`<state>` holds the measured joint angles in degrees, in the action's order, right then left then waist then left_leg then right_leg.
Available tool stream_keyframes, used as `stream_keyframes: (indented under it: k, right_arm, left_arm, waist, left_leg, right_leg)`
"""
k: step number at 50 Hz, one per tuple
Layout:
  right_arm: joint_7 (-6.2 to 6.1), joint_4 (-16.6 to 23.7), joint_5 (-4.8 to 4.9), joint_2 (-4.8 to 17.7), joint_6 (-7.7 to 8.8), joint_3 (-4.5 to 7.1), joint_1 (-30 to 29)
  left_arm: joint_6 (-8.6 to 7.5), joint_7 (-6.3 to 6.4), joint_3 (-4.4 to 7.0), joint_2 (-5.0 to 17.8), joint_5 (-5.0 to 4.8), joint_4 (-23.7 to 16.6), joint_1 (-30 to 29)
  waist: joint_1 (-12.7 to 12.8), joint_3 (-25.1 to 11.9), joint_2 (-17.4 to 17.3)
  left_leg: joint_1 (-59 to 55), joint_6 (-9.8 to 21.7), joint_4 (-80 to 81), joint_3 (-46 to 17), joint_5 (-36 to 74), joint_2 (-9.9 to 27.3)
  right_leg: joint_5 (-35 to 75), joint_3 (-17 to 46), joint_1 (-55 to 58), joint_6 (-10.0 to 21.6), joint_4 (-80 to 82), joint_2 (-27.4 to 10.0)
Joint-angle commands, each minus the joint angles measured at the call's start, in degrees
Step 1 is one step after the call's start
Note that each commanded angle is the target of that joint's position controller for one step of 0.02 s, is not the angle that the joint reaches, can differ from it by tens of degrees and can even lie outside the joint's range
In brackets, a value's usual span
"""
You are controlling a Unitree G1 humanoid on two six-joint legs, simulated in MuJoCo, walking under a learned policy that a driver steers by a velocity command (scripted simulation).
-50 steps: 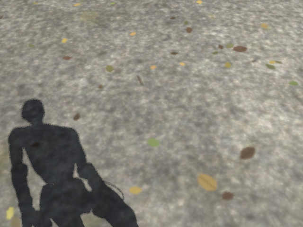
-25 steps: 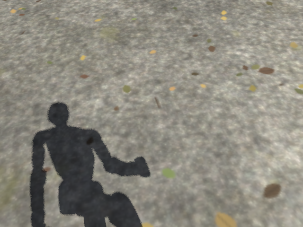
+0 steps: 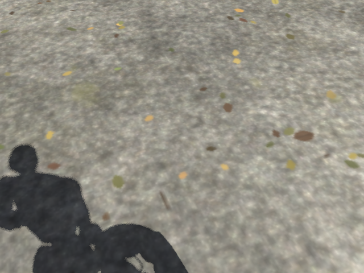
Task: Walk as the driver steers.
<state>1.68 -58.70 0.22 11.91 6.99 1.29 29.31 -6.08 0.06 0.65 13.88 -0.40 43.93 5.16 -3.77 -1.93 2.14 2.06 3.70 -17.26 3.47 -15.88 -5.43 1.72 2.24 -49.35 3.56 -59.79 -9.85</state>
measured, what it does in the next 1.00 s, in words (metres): walks ahead, turning left: right foot, then left foot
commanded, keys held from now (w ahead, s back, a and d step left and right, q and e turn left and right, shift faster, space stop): w+shift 0.22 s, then w+q+shift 0.78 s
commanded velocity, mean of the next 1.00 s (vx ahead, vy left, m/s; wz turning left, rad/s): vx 1.00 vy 0.00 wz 0.55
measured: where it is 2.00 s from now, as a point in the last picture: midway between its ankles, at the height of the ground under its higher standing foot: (83, 98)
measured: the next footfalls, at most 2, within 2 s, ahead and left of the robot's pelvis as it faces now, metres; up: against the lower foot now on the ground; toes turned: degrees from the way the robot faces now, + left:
right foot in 0.20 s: +0.44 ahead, -0.14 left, +0.00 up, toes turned -2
left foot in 0.72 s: +0.84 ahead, +0.10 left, +0.00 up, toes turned +21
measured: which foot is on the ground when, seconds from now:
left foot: down 0.00-0.22, up 0.24-0.70, down 0.72-1.00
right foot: up 0.00-0.18, down 0.20-0.72, up 0.74-1.00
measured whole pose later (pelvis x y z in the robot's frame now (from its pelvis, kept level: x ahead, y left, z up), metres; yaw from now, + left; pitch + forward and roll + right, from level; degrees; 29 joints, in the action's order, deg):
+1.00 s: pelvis +0.88 +0.08 +0.00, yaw +35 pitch +1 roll -1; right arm 0.2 -45.4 1.8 10.5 4.1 2.5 26.8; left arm -8.2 0.7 0.8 12.9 1.1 31.7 -1.9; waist -5.1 0.7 1.6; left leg 6.8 9.1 -25.4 -10.8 -17.1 -10.9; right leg -3.0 10.2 -40.7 -2.2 -46.3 -5.0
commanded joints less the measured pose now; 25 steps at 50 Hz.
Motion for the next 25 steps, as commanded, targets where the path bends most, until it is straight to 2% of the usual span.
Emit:
stream_keyframes:
  k: [1,3,5,6,7,8,9,10,11,12,13,14,15,16,17,19,20,22,25]
  right_arm:
    - [-1.33,5.1,0.84,7.6,1.81,0.67,-3.6]
    - [-1.85,4.4,1.21,8.9,1.28,0.71,-0.6]
    - [-2.16,3.8,1.11,9.6,0.10,0.84,1.4]
    - [-2.23,3.8,0.85,10.2,-0.53,0.97,1.4]
    - [-2.23,4.0,0.19,11.1,-1.07,1.18,1.1]
    - [-2.23,4.0,-0.80,12.2,-1.67,1.48,0.7]
    - [-2.16,4.0,-2.10,13.1,-2.49,1.74,-0.2]
    - [-2.15,4.8,-2.67,13.0,-3.18,1.61,-3.2]
    - [-2.18,7.3,-3.29,9.2,-2.74,0.34,-3.5]
    - [-0.55,6.5,0.18,-2.1,-0.42,-2.45,7.1]
    - [-0.62,6.9,3.29,5.9,1.36,-0.78,1.6]
    - [-0.89,10.1,5.20,9.2,1.75,0.23,-8.2]
    - [-1.30,11.9,4.26,7.7,1.65,-0.16,-12.6]
    - [-1.54,12.2,3.02,6.9,0.92,0.35,-13.3]
    - [-1.24,11.8,2.84,5.9,-0.44,0.59,-10.4]
    - [-1.12,10.8,3.23,4.3,-2.77,1.02,-7.9]
    - [-1.09,11.4,3.24,3.6,-3.57,0.97,-8.8]
    - [-1.21,13.0,2.74,3.8,-4.40,1.10,-13.0]
    - [-0.90,15.4,2.14,4.7,-3.96,1.34,-18.8]
  left_arm:
    - [-1.16,-0.82,-0.11,1.6,-0.23,-3.9,-5.4]
    - [-1.67,-1.87,-0.21,1.6,-1.07,-5.5,-10.3]
    - [-2.02,-3.05,-0.12,2.0,-1.43,-7.3,-13.8]
    - [-2.20,-3.59,0.12,2.5,-1.49,-8.0,-14.2]
    - [-2.26,-3.82,0.71,3.8,-1.57,-8.3,-12.7]
    - [-2.01,-3.61,1.55,5.7,-1.82,-8.0,-9.0]
    - [-1.59,-3.19,2.76,8.3,-2.43,-6.8,-1.3]
    - [-0.92,-2.43,4.10,11.0,-2.66,-3.3,12.3]
    - [0.04,-1.32,5.13,16.1,-1.64,0.2,25.5]
    - [-0.65,-2.20,5.56,16.7,-0.50,1.1,27.4]
    - [-0.94,-2.05,4.25,9.8,0.49,2.1,26.2]
    - [-1.18,-1.78,3.54,6.7,1.11,1.8,22.3]
    - [-1.75,-2.22,3.39,6.3,1.48,2.2,18.0]
    - [-2.51,-2.51,3.05,4.7,1.82,2.4,14.2]
    - [-2.81,-2.65,2.60,3.1,2.35,3.1,11.9]
    - [-2.54,-2.92,2.44,1.6,0.96,4.5,9.7]
    - [-2.57,-2.84,2.69,2.7,0.62,5.2,9.6]
    - [-2.67,-2.28,3.00,3.7,1.24,5.8,10.0]
    - [-2.75,-0.89,2.90,4.6,1.87,5.9,11.5]
  waist:
    - [1.7,9.8,-1.6]
    - [0.1,11.5,-1.6]
    - [-0.6,12.7,-2.2]
    - [0.0,12.3,-3.2]
    - [1.5,10.3,-4.9]
    - [4.1,6.5,-7.6]
    - [8.7,1.1,-10.7]
    - [15.9,-5.8,-12.0]
    - [18.4,-16.3,-3.9]
    - [10.6,-27.8,20.6]
    - [13.3,-23.1,13.9]
    - [13.2,-11.9,8.8]
    - [10.6,-5.8,-2.8]
    - [7.4,-2.9,-4.6]
    - [4.5,-1.3,-2.4]
    - [2.4,2.1,-0.2]
    - [1.9,4.4,0.9]
    - [2.5,7.9,0.0]
    - [3.8,10.5,-1.0]
  left_leg:
    - [14.7,8.0,14.7,-7.2,9.5,12.9]
    - [8.2,7.5,16.1,-6.2,11.0,14.5]
    - [-1.4,7.1,14.6,-5.4,15.7,16.6]
    - [-5.8,6.7,12.4,-5.0,23.1,17.7]
    - [-9.5,6.1,8.6,-4.7,36.3,18.5]
    - [-13.1,5.5,2.8,-4.5,51.2,19.2]
    - [-15.3,5.1,-6.9,-4.1,64.6,19.2]
    - [-8.6,3.7,-23.0,-2.1,68.3,17.6]
    - [9.6,3.2,-45.1,-2.5,48.5,14.2]
    - [32.9,0.3,-67.9,-9.5,-5.3,0.9]
    - [39.2,3.7,-70.5,-15.3,-6.1,4.5]
    - [42.8,4.3,-70.7,-13.1,-4.3,7.0]
    - [41.2,4.1,-67.0,-12.5,-1.3,9.5]
    - [38.2,3.7,-62.7,-12.7,2.1,12.2]
    - [34.2,3.2,-61.1,-13.4,3.9,14.2]
    - [33.1,2.5,-59.1,-12.7,4.3,15.8]
    - [34.8,2.1,-58.3,-12.3,5.2,16.4]
    - [39.6,1.4,-55.4,-12.1,11.1,16.4]
    - [42.4,1.0,-45.1,-8.4,21.4,14.2]
  right_leg:
    - [13.3,-3.1,9.7,-0.9,14.8,1.5]
    - [14.8,-3.7,10.7,-0.8,23.4,3.1]
    - [11.8,-4.0,8.5,-0.1,29.5,4.5]
    - [8.9,-4.7,8.5,0.5,31.3,5.8]
    - [5.0,-5.9,10.8,1.5,31.4,7.8]
    - [0.6,-7.0,15.0,2.6,29.7,9.9]
    - [-4.0,-7.8,22.3,4.1,27.7,12.0]
    - [-5.0,-7.6,38.9,5.8,27.0,12.0]
    - [-15.2,8.3,62.2,7.8,22.5,0.0]
    - [-44.8,43.4,82.0,18.5,36.9,-13.2]
    - [-50.3,48.2,79.2,13.5,45.7,-11.3]
    - [-40.5,35.8,70.4,10.4,44.7,-10.3]
    - [-29.4,27.9,59.3,8.9,46.1,-8.7]
    - [-23.4,21.6,51.0,8.0,46.8,-7.0]
    - [-20.3,16.7,45.1,7.1,47.8,-5.7]
    - [-15.0,7.1,39.6,5.0,50.1,-3.3]
    - [-12.0,3.7,37.4,4.4,51.3,-3.5]
    - [-5.4,-3.0,36.2,2.8,52.6,-2.0]
    - [0.6,-10.6,37.1,0.9,54.3,0.6]
Velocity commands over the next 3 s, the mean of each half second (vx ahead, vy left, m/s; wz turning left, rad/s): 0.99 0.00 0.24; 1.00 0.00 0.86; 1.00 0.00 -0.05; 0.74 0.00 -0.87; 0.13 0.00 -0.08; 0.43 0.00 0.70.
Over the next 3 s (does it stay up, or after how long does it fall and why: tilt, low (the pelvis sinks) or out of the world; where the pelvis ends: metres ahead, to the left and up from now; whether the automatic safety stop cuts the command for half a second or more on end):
stays up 1.87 0.57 0.00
